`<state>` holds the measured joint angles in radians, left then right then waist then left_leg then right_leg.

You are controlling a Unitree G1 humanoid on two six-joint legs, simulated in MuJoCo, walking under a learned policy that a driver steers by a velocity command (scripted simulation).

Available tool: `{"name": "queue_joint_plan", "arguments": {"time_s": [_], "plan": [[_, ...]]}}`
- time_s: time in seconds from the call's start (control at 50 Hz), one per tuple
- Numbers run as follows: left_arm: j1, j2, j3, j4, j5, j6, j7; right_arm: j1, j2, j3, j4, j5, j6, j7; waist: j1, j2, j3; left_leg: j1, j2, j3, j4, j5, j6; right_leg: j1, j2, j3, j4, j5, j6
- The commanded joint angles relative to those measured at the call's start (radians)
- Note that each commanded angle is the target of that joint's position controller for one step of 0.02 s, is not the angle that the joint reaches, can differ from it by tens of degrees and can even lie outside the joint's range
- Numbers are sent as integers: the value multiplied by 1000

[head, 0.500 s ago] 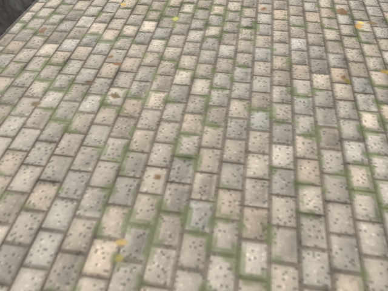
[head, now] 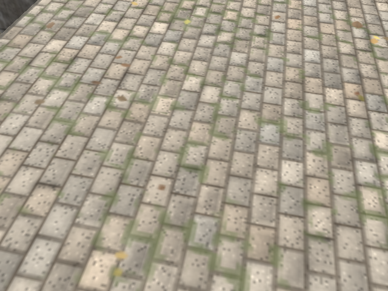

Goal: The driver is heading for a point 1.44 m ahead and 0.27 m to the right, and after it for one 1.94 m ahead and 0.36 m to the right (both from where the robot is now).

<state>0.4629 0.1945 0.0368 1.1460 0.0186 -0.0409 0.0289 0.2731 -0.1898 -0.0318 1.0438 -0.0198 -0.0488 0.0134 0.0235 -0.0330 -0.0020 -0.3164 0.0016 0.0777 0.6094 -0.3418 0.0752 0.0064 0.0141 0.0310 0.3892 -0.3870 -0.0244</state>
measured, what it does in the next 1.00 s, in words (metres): walks ahead, turning right: right foot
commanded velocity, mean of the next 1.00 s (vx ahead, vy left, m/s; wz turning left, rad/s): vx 0.46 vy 0.00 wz -0.29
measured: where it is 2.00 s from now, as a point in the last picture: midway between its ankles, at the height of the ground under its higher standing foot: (245, 170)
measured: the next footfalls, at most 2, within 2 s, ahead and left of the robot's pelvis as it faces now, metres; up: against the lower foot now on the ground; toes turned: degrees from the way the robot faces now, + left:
right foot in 0.52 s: +0.41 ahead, -0.05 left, +0.00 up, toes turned -10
left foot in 1.06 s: +0.77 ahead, +0.01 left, +0.00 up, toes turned -19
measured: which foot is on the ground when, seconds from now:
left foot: down 0.00-0.50, up 0.52-1.00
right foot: down 0.00-0.02, up 0.04-0.50, down 0.52-1.00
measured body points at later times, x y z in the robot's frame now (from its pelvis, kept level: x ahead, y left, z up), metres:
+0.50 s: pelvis +0.24 +0.01 -0.02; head +0.28 +0.01 +0.43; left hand +0.44 +0.22 -0.14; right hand +0.13 -0.20 -0.16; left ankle +0.04 +0.09 -0.73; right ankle +0.38 -0.05 -0.73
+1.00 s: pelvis +0.53 -0.03 +0.00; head +0.57 -0.05 +0.45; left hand +0.55 +0.24 -0.13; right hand +0.68 -0.30 -0.10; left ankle +0.73 +0.05 -0.70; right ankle +0.38 -0.04 -0.73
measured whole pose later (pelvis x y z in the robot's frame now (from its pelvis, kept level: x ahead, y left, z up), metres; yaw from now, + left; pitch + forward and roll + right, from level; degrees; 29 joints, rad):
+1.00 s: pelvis +0.53 -0.03 +0.00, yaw -19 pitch +2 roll +0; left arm 0.46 0.22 0.06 0.98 0.02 -0.07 0.02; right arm -0.02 -0.22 -0.02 0.78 -0.03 -0.04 0.03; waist 0.10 0.04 0.04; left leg -0.60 0.05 0.02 0.60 -0.02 0.01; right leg 0.08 0.14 0.16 0.23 -0.32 -0.13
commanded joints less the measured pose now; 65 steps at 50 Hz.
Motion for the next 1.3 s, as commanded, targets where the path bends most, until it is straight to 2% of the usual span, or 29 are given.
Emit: {"name": "queue_joint_plan", "arguments": {"time_s": [0.02, 0.04, 0.06, 0.08, 0.12, 0.16, 0.22, 0.38, 0.44, 0.48, 0.5, 0.52, 0.54, 0.56, 0.58, 0.62, 0.68, 0.74, 0.84, 0.96, 1.02, 1.06, 1.08, 1.1, 1.12, 1.14, 1.16, 1.22, 1.3], "plan": [[-77, 105, 16, -57, -4, -30, -7, 225, -77, -39, 27, 10, -31, -4, -153, 25, 95, 369, -20, -30, -169, 64, 16, -370, -140, 89, 77, 216, -124], [-104, 32, -6, -104, -12, -41, -19, 376, -185, -68, 49, -3, -35, -18, -205, 279, 20, 532, 235, -424, -359, -186, 90, -553, -2, -66, 429, 106, -62], [-113, 63, 5, -130, 8, -41, -25, 446, -211, -72, 85, 2, -20, -14, -186, 337, 10, 533, 376, -726, -471, -247, 162, -689, 58, -68, 661, -158, -59], [-151, 83, 13, -137, 23, -35, -30, 318, -157, -55, 53, -2, -12, -16, -113, 165, 94, 425, 368, -655, -450, -286, 155, -724, -27, -5, 779, -93, -79], [-165, 39, 6, -133, 11, -43, -48, 148, -116, -39, -10, -2, -23, -11, -47, 56, 138, 276, 288, -461, -478, -112, 119, -673, -90, 7, 753, 94, -81], [-143, 40, 10, -126, 19, -30, -56, 141, -76, -21, -5, 3, -39, -16, -18, 76, 113, 260, 225, -321, -487, 96, 94, -628, -103, -21, 709, 152, -59], [-201, 46, 17, -152, 16, -10, -59, 227, -77, -12, 32, 7, -53, -23, -18, 95, 106, 310, 202, -217, -468, 382, 97, -686, -93, -67, 669, 196, -35], [-497, 16, -7, -274, -2, -4, -67, 275, -74, 2, 53, -1, -64, -38, -58, 115, 162, 301, 190, -11, -497, 650, 67, -599, -27, -159, 269, 356, -63], [-441, 47, 7, -271, 1, -11, -59, 249, -102, -3, 53, -1, -69, -49, -11, 118, 109, 390, 216, 45, -362, 1014, 45, -484, 30, -188, 221, 315, -123], [-256, 84, 30, -218, 4, -19, -50, 218, -133, -14, 41, -7, -58, -58, 67, 136, 1, 422, 227, 73, -89, 1197, 37, -318, 86, -201, 210, 232, -169], [-126, 105, 45, -176, 10, -24, -46, 202, -147, -19, 32, -3, -50, -56, 125, 128, -62, 364, 216, 90, 114, 1111, 31, -161, 95, -184, 138, 246, -196], [-6, 171, 71, -155, 27, -22, -38, 191, -141, -17, 3, 1, -50, -48, 175, 68, -133, 177, 183, 100, 408, 823, 20, 38, -49, 21, 95, 115, -251], [-3, 261, 94, -165, 33, -13, -37, 277, -26, -2, -37, 15, -52, -22, 81, -171, -222, -241, -41, 60, 827, -143, -25, 318, -353, 592, 18, 105, -445], [-38, 234, 89, -163, -6, 0, -42, 147, -108, -19, -74, 6, -60, -15, 98, -41, -209, -390, -40, -119, 896, -126, -7, 296, -339, 737, -126, -45, -439], [-139, 203, 79, -184, -10, 1, -39, 40, -128, -22, -124, 10, -75, -10, 65, -8, -51, -443, 29, -134, 825, -9, 2, 146, -324, 587, -164, -15, -387], [-206, 125, 59, -195, -8, -12, -36, 20, -119, -27, -131, 0, -75, -15, -14, 104, 34, -315, 83, -130, 677, 66, -16, -86, -245, 407, -190, 268, -315], [-173, 124, 50, -187, -17, -39, -26, 44, -77, -21, -148, -27, -20, -12, -65, 69, 30, -215, 102, -116, 542, 41, -67, -209, -164, 269, -192, 458, -286], [-113, 164, 56, -188, -20, -42, -24, -80, -87, -22, -207, -29, 3, -6, -39, 28, 61, -284, 107, -82, 404, 144, -107, -227, -126, 240, -218, 461, -262], [4, 161, 55, -190, -18, -31, -26, -274, -100, -20, -288, -20, 9, 5, 41, -13, 52, -382, 80, -69, 199, 326, -121, -82, -104, 247, -184, 571, -184], [86, 149, 42, -176, -1, -33, -7, -425, -92, 0, -357, -10, -8, 18, 95, -41, 71, -360, 30, -29, -4, 340, -71, 85, -136, 242, -139, 739, -174], [24, 190, 47, -188, 3, -43, 0, -287, -138, -15, -331, -6, -23, 8, 9, -64, 28, -127, -21, -28, -98, 247, -12, 87, -156, 222, -28, 999, -137], [-10, 199, 47, -193, 2, -52, -11, -8, -191, -40, -252, -7, -40, -16, -122, -32, -116, 220, -4, -53, -169, 271, 40, 4, -103, 170, 283, 1006, -111], [5, 142, 32, -228, -4, -59, -17, 160, -265, -57, -233, -31, -44, -32, -165, 77, -258, 467, 224, -298, -144, 184, 87, -168, -44, 130, 561, 653, -101], [171, 77, 26, -209, -47, -50, -20, 167, -335, -80, -211, -41, -33, -20, -84, 328, -336, 654, 448, -770, -255, 186, 248, -481, 138, 44, 879, -129, -58], [107, 166, 38, -199, -7, -42, -13, 91, -239, -66, -222, -8, -21, -7, -66, 142, -219, 539, 398, -797, -317, 42, 224, -575, 64, 97, 940, -77, -74], [-8, 159, 39, -225, 1, -43, -20, -4, -170, -48, -237, 1, -23, -4, -52, 68, -69, 386, 354, -618, -340, 60, 196, -591, 25, 94, 904, 19, -71], [-63, 138, 33, -241, 2, -44, -25, -35, -136, -39, -231, -7, -29, 0, -40, 29, -11, 295, 303, -506, -365, 175, 171, -578, -4, 85, 859, 66, -68], [-71, 104, 29, -251, 20, -18, -46, 14, -109, -25, -179, 0, -49, -4, 1, 104, 2, 202, 218, -325, -406, 379, 128, -514, -42, 50, 761, 92, -47], [-184, 84, 19, -289, 26, -4, -62, 95, -137, -31, -136, 12, -63, -3, -3, 107, 37, 203, 199, -241, -466, 431, 140, -617, -84, -11, 665, 170, -16]]}}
